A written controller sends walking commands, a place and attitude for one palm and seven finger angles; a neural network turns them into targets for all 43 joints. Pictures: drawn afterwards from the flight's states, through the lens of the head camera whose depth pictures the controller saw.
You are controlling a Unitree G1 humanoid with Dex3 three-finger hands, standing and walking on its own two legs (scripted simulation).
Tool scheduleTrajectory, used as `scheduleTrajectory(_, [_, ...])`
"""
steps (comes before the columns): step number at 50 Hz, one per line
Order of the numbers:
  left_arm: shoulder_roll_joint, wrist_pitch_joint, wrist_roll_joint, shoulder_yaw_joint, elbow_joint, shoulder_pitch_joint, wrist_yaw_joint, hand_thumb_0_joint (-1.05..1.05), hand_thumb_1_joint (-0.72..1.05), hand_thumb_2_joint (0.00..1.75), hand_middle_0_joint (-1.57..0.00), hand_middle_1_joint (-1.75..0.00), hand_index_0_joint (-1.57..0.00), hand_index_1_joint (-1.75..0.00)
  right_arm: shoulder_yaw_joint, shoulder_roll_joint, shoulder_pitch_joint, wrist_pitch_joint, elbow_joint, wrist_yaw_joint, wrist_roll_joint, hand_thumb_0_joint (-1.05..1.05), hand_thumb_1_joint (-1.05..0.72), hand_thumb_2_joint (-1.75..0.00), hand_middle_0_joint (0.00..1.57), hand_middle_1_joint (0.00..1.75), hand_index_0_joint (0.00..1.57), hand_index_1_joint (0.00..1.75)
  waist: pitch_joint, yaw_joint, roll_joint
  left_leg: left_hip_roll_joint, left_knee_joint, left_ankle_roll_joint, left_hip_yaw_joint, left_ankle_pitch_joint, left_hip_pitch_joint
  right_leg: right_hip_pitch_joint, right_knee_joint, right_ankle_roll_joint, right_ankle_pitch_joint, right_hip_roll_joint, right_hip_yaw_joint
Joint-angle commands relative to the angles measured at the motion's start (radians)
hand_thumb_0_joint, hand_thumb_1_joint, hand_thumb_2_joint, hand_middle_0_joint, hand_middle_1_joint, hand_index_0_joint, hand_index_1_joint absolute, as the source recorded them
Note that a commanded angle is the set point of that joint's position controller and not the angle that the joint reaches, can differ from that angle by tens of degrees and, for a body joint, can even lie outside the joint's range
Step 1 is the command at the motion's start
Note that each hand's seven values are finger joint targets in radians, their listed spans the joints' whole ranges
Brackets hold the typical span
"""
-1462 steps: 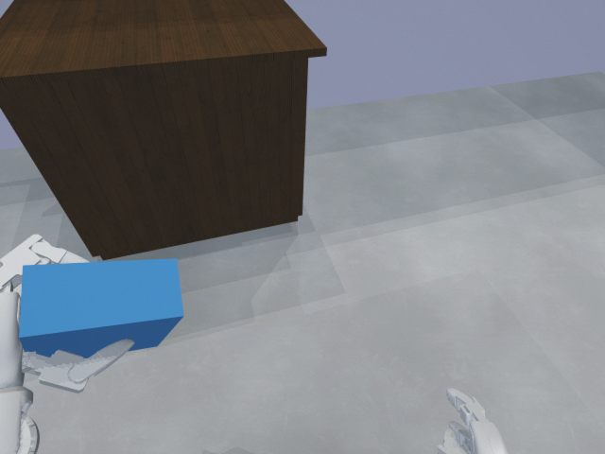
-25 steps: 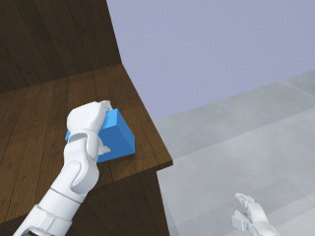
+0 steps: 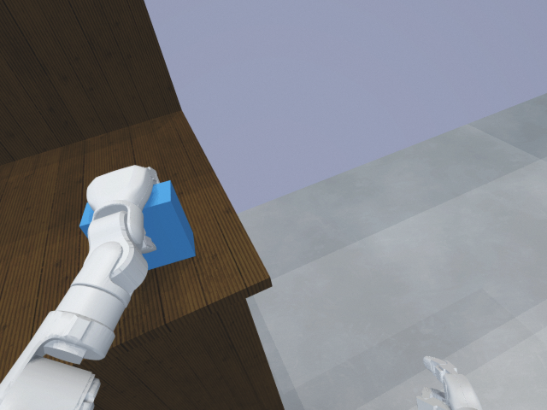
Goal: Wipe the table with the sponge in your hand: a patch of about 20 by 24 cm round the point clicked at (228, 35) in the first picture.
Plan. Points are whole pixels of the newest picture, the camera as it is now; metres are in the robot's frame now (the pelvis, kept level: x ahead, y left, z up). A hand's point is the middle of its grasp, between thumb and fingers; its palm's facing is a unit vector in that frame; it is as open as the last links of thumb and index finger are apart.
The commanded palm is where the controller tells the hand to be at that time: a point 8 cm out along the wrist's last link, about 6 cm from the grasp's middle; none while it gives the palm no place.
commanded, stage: wipe forward along the third lane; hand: left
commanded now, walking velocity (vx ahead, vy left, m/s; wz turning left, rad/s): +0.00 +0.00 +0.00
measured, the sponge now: (148, 239) +0.35 +0.24 +0.10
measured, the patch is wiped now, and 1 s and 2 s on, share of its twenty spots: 0.80 0.95 0.95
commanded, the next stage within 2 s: wipe back along the third lane in 0.72 s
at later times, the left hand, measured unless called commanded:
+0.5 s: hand (131, 196) +0.41 +0.28 +0.15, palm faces -0.06 -0.03 -1.00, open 9.9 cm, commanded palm +0.40 +0.30 +0.18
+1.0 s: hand (124, 187) +0.44 +0.30 +0.15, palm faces -0.01 -0.03 -1.00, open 9.9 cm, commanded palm +0.40 +0.30 +0.18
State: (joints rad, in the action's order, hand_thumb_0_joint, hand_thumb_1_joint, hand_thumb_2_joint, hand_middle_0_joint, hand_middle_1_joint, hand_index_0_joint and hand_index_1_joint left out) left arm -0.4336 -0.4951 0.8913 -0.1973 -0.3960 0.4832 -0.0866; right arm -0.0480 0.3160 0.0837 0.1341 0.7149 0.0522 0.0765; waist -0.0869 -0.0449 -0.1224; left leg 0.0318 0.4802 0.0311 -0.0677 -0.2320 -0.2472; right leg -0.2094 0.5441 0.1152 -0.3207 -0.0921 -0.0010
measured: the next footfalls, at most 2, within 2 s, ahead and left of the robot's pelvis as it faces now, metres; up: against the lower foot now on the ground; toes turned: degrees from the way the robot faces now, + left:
none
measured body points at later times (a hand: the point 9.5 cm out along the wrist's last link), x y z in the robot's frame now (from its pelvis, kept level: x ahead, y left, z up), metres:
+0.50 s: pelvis +0.00 +0.00 +0.00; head -0.01 -0.05 +0.44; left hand +0.41 +0.27 +0.21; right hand +0.12 -0.26 -0.14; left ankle +0.02 +0.19 -0.73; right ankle -0.02 -0.04 -0.73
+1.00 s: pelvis +0.01 +0.05 +0.00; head +0.01 +0.01 +0.45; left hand +0.43 +0.30 +0.20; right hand +0.11 -0.22 -0.14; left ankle +0.02 +0.19 -0.73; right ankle -0.02 -0.04 -0.73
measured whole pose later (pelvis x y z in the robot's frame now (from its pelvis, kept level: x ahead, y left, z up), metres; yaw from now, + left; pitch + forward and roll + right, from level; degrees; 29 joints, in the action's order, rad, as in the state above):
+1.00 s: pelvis +0.01 +0.05 +0.00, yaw -1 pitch +6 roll +0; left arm -0.48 -0.32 0.94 -0.12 -0.82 0.75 0.01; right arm -0.01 0.31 0.24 0.16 0.73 0.04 0.08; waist -0.13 0.01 -0.09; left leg 0.00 0.49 0.00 -0.09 -0.24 -0.36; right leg -0.30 0.48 0.05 -0.29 -0.07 -0.04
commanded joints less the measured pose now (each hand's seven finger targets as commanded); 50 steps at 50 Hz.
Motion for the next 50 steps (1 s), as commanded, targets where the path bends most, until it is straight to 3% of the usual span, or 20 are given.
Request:
scheduleTrajectory(1, [-0.27,0.016,0.038,0.105,-0.084,0.263,0.029,0.0,0.1,1.3,-1.2,-1.6,-1.2,-1.6,0.034,0.088,-0.163,-0.051,-0.147,0.011,0.0,0.0,-0.9,-0.9,0.2,0.3,0.2,0.3,-0.065,0.003,0.255,-0.089,0.016,0.015,0.056,0.045,-0.096,0.057,-0.15,-0.11,0.333,0.106,-0.179])
scheduleTrajectory(3, [-0.284,0.032,0.043,0.113,-0.085,0.301,0.027,0.0,0.1,1.3,-1.2,-1.6,-1.2,-1.6,0.038,0.087,-0.147,-0.052,-0.146,0.012,-0.001,0.0,-0.9,-0.9,0.2,0.3,0.2,0.3,-0.107,0.004,0.236,-0.092,0.023,0.015,0.049,0.047,-0.104,0.08,-0.135,-0.113,0.394,0.111,-0.179])
scheduleTrajectory(6, [-0.309,0.054,0.051,0.123,-0.161,0.309,0.028,0.0,0.1,1.3,-1.2,-1.6,-1.2,-1.6,0.036,0.094,-0.124,-0.05,-0.136,0.016,0.0,0.0,-0.9,-0.9,0.2,0.3,0.2,0.3,-0.089,0.011,0.244,-0.09,0.031,0.016,0.047,0.032,-0.136,0.063,-0.134,-0.118,0.386,0.116,-0.19])
scheduleTrajectory(13, [-0.361,0.115,0.059,0.152,-0.222,0.383,0.024,0.0,0.1,1.3,-1.2,-1.6,-1.2,-1.6,0.046,0.097,-0.076,-0.044,-0.135,0.018,-0.002,0.0,-0.9,-0.9,0.2,0.3,0.2,0.3,-0.137,0.018,0.231,-0.092,0.04,0.021,0.036,0.022,-0.169,0.076,-0.121,-0.12,0.387,0.117,-0.185])
scheduleTrajectory(16, [-0.378,0.134,0.066,0.152,-0.278,0.415,0.029,0.0,0.1,1.3,-1.2,-1.6,-1.2,-1.6,0.044,0.1,-0.059,-0.043,-0.128,0.022,-0.001,0.0,-0.9,-0.9,0.2,0.3,0.2,0.3,-0.111,0.025,0.233,-0.088,0.039,0.023,0.037,0.007,-0.19,0.049,-0.13,-0.121,0.339,0.117,-0.185])
scheduleTrajectory(18, [-0.371,0.144,0.068,0.145,-0.289,0.456,0.027,0.0,0.1,1.3,-1.2,-1.6,-1.2,-1.6,0.049,0.098,-0.047,-0.042,-0.127,0.022,-0.001,0.0,-0.9,-0.9,0.2,0.3,0.2,0.3,-0.13,0.029,0.218,-0.09,0.032,0.027,0.04,0.023,-0.178,0.045,-0.129,-0.116,0.336,0.109,-0.164])
scheduleTrajectory(19, [-0.395,0.15,0.077,0.156,-0.32,0.466,0.031,0.0,0.1,1.3,-1.2,-1.6,-1.2,-1.6,0.048,0.102,-0.033,-0.043,-0.123,0.023,-0.001,0.0,-0.9,-0.9,0.2,0.3,0.2,0.3,-0.127,0.029,0.233,-0.089,0.03,0.029,0.039,0.016,-0.185,0.037,-0.13,-0.117,0.301,0.105,-0.158])
scheduleTrajectory(21, [-0.375,0.161,0.08,0.13,-0.346,0.51,0.034,0.0,0.1,1.3,-1.2,-1.6,-1.2,-1.6,0.047,0.1,-0.025,-0.045,-0.116,0.026,0.001,0.0,-0.9,-0.9,0.2,0.3,0.2,0.3,-0.126,0.037,0.211,-0.087,0.033,0.031,0.044,0.011,-0.184,0.02,-0.139,-0.115,0.278,0.108,-0.158])
scheduleTrajectory(25, [-0.396,0.185,0.093,0.146,-0.395,0.534,0.042,0.0,0.1,1.3,-1.2,-1.6,-1.2,-1.6,0.053,0.105,0.013,-0.045,-0.108,0.025,-0.002,0.0,-0.9,-0.9,0.2,0.3,0.2,0.3,-0.165,0.046,0.233,-0.084,0.035,0.033,0.043,0.021,-0.192,0.038,-0.132,-0.12,0.322,0.109,-0.151])
scheduleTrajectory(28, [-0.405,0.197,0.101,0.151,-0.408,0.572,0.048,0.0,0.1,1.3,-1.2,-1.6,-1.2,-1.6,0.057,0.107,0.034,-0.037,-0.102,0.019,-0.002,0.0,-0.9,-0.9,0.2,0.3,0.2,0.3,-0.183,0.049,0.204,-0.086,0.025,0.034,0.042,0.046,-0.185,0.039,-0.125,-0.108,0.345,0.097,-0.127])
scheduleTrajectory(31, [-0.421,0.201,0.11,0.158,-0.457,0.58,0.06,0.0,0.1,1.3,-1.2,-1.6,-1.2,-1.6,0.056,0.111,0.045,-0.036,-0.099,0.019,-0.001,0.0,-0.9,-0.9,0.2,0.3,0.2,0.3,-0.165,0.054,0.213,-0.082,0.022,0.037,0.046,0.031,-0.192,0.015,-0.134,-0.107,0.292,0.091,-0.115])
scheduleTrajectory(33, [-0.391,0.204,0.106,0.127,-0.444,0.64,0.062,0.0,0.1,1.3,-1.2,-1.6,-1.2,-1.6,0.057,0.105,0.051,-0.036,-0.101,0.017,0.0,0.0,-0.9,-0.9,0.2,0.3,0.2,0.3,-0.178,0.064,0.195,-0.083,0.013,0.037,0.047,0.033,-0.178,0.009,-0.141,-0.103,0.267,0.086,-0.101])
scheduleTrajectory(34, [-0.413,0.204,0.114,0.142,-0.472,0.639,0.066,0.0,0.1,1.3,-1.2,-1.6,-1.2,-1.6,0.058,0.11,0.061,-0.038,-0.094,0.018,0.0,0.0,-0.9,-0.9,0.2,0.3,0.2,0.3,-0.173,0.066,0.193,-0.077,0.012,0.039,0.048,0.03,-0.176,-0.002,-0.142,-0.102,0.25,0.084,-0.098])
scheduleTrajectory(37, [-0.42,0.2,0.121,0.146,-0.512,0.634,0.073,0.0,0.1,1.3,-1.2,-1.6,-1.2,-1.6,0.056,0.112,0.072,-0.033,-0.092,0.014,-0.002,0.0,-0.9,-0.9,0.2,0.3,0.2,0.3,-0.172,0.067,0.198,-0.079,0.012,0.038,0.05,0.043,-0.186,0.006,-0.141,-0.1,0.284,0.083,-0.09])
scheduleTrajectory(40, [-0.358,0.2,0.128,0.106,-0.509,0.643,0.074,0.0,0.1,1.3,-1.2,-1.6,-1.2,-1.6,0.06,0.106,0.077,-0.029,-0.097,0.009,-0.002,0.0,-0.9,-0.9,0.2,0.3,0.2,0.3,-0.182,0.073,0.171,-0.078,0.007,0.039,0.053,0.06,-0.154,-0.011,-0.142,-0.093,0.271,0.075,-0.069])
scheduleTrajectory(43, [-0.308,0.206,0.111,0.111,-0.456,0.57,0.081,0.0,0.1,1.3,-1.2,-1.6,-1.2,-1.6,0.07,0.098,0.074,-0.022,-0.113,0.0,-0.006,0.0,-0.9,-0.9,0.2,0.3,0.2,0.3,-0.251,0.052,0.161,-0.08,0.006,0.037,0.056,0.127,-0.114,0.046,-0.131,-0.086,0.363,0.074,-0.058])
scheduleTrajectory(46, [-0.223,0.193,0.072,0.084,-0.407,0.477,0.095,0.0,0.1,1.3,-1.2,-1.6,-1.2,-1.6,0.068,0.094,0.039,-0.018,-0.131,-0.009,0.0,0.0,-0.9,-0.9,0.2,0.3,0.2,0.3,-0.192,0.045,0.211,-0.075,-0.006,0.04,0.063,0.113,-0.103,0.031,-0.145,-0.09,0.349,0.071,-0.045])
scheduleTrajectory(48, [-0.209,0.168,0.051,0.09,-0.348,0.438,0.105,0.0,0.1,1.3,-1.2,-1.6,-1.2,-1.6,0.07,0.093,0.016,-0.017,-0.137,-0.014,0.001,0.0,-0.9,-0.9,0.2,0.3,0.2,0.3,-0.209,0.03,0.209,-0.077,-0.018,0.037,0.061,0.137,-0.083,0.059,-0.143,-0.086,0.37,0.069,-0.037])
scheduleTrajectory(50, [-0.195,0.126,0.04,0.085,-0.333,0.401,0.112,0.0,0.1,1.3,-1.2,-1.6,-1.2,-1.6,0.064,0.093,-0.01,-0.013,-0.137,-0.016,0.005,0.0,-0.9,-0.9,0.2,0.3,0.2,0.3,-0.161,0.031,0.238,-0.075,-0.028,0.037,0.068,0.12,-0.082,0.048,-0.156,-0.091,0.343,0.068,-0.033])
